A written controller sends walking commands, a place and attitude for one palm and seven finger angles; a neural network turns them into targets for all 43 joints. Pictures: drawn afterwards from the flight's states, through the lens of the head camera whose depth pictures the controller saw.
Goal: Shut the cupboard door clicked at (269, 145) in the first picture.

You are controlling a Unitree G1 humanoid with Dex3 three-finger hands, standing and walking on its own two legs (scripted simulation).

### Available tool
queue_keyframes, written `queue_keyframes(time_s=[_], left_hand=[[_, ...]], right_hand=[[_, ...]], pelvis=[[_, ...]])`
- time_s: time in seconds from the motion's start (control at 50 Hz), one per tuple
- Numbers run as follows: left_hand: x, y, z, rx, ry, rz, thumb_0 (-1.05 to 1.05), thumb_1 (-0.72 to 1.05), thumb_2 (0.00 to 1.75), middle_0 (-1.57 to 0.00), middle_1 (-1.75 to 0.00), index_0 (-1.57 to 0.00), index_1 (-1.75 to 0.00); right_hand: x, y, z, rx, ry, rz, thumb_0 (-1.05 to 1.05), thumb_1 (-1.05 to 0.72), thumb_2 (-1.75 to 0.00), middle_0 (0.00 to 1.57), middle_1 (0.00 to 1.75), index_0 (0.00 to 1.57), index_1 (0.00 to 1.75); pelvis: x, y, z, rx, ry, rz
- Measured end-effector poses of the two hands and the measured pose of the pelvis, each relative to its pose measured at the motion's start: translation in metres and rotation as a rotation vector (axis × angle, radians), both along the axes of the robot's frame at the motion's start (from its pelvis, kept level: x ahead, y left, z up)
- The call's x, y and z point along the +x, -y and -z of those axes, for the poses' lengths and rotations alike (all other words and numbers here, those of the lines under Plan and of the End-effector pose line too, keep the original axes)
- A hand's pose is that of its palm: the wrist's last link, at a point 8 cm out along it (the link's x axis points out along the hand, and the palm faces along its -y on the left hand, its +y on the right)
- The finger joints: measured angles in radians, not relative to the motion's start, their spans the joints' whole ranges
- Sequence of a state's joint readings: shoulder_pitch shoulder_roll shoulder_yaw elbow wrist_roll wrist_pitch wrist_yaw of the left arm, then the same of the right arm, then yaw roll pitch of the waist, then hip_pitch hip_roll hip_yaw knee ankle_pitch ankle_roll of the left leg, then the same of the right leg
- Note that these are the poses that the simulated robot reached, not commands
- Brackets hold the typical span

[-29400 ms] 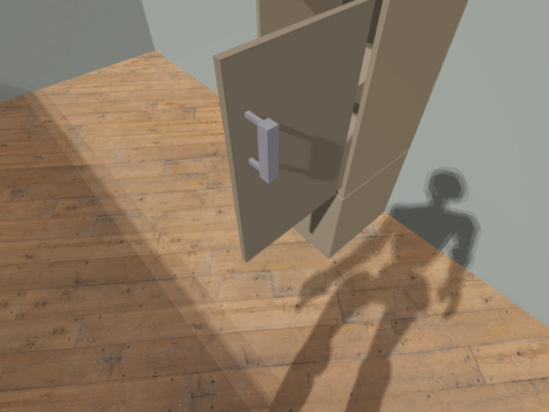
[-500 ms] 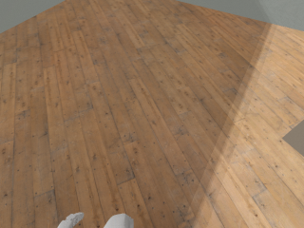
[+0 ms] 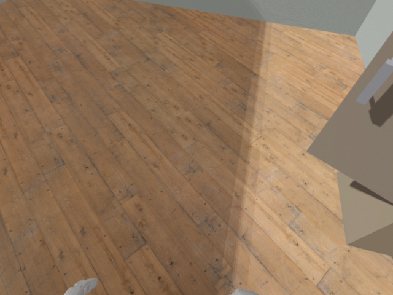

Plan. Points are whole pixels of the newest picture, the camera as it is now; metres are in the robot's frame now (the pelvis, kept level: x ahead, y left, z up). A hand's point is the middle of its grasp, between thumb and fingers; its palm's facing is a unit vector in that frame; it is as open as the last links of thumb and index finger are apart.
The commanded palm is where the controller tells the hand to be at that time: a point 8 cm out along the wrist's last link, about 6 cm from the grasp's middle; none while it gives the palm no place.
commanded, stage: turn to face it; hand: left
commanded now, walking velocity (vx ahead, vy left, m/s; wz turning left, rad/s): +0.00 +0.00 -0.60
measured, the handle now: (378, 79) +0.66 -0.47 +0.07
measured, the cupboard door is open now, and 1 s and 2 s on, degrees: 63 63 63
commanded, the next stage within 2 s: take the last steps up to it in 1.04 s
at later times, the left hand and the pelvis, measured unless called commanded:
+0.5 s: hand (121, 292) +0.14 +0.18 -0.19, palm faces -0.23 -0.95 -0.20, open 7.4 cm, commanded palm none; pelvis +0.02 +0.00 -0.01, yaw -16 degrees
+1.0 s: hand (163, 264) +0.20 +0.09 -0.15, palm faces -0.50 -0.83 -0.26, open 7.4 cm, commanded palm none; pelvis +0.01 -0.03 -0.01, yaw -30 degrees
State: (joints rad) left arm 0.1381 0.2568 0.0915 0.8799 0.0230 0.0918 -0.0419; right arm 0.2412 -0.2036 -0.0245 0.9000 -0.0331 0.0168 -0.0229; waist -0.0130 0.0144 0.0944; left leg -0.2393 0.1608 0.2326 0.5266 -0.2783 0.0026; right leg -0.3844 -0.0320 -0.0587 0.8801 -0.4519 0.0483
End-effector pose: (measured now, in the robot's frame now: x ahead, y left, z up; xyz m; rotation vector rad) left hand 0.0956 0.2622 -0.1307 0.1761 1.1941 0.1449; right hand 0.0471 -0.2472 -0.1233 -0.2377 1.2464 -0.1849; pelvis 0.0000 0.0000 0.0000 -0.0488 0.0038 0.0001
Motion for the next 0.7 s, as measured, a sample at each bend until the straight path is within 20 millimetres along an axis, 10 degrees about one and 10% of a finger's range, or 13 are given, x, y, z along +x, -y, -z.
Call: queue_keyframes(time_s=[0.14, 0.26, 0.5, 0.7], left_hand=[[0.041, 0.039, -0.003, 0.057, 0.082, 0.128, 0.01, 0.91, 0.90, -0.20, -0.30, -0.20, -0.30], [0.036, 0.057, -0.008, 0.051, 0.026, 0.176, 0.00, 0.91, 0.90, -0.20, -0.30, -0.20, -0.30], [0.053, 0.033, 0.024, -0.004, -0.060, 0.242, 0.01, 0.90, 0.90, -0.21, -0.30, -0.20, -0.30], [0.103, 0.043, 0.006, 0.004, -0.034, 0.375, 0.01, 0.91, 0.90, -0.20, -0.30, -0.20, -0.30]], right_hand=[[-0.040, 0.042, 0.034, 0.024, -0.060, 0.134, 0.00, -0.90, -0.90, 0.20, 0.30, 0.20, 0.30], [-0.034, 0.052, 0.021, 0.016, -0.024, 0.188, 0.01, -0.90, -0.90, 0.20, 0.30, 0.20, 0.30], [-0.005, 0.022, 0.000, -0.045, 0.108, 0.234, 0.00, -0.90, -0.90, 0.20, 0.30, 0.20, 0.30], [-0.059, 0.000, -0.008, -0.026, 0.044, 0.365, 0.00, -0.90, -0.90, 0.20, 0.30, 0.20, 0.30]], pelvis=[[0.001, 0.024, 0.019, 0.028, 0.003, 0.080], [0.002, 0.027, 0.007, 0.047, -0.003, 0.144], [0.019, -0.002, 0.014, 0.035, -0.016, 0.287], [0.022, -0.005, -0.001, 0.003, 0.003, 0.410]])
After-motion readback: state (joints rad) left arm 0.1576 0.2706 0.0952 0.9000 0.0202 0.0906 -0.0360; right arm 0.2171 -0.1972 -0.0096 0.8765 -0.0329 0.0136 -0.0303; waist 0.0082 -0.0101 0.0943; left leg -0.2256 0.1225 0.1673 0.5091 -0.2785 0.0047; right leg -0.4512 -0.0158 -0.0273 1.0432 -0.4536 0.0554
